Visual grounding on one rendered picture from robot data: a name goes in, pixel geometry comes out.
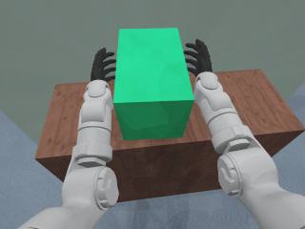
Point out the carton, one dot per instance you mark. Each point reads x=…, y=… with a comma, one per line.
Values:
x=153, y=95

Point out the robot left upper arm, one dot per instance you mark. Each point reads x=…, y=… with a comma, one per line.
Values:
x=87, y=194

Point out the robot left forearm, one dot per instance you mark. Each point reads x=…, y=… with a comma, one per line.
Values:
x=93, y=146

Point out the robot right upper arm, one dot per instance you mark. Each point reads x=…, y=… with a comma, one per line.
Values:
x=251, y=176

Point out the robot right forearm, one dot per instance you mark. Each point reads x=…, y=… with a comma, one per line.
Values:
x=227, y=130

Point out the left robot hand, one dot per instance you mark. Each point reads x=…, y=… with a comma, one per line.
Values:
x=97, y=70

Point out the pedestal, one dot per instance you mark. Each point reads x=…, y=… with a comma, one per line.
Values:
x=162, y=167

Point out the right robot hand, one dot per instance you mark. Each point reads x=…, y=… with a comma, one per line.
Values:
x=203, y=63

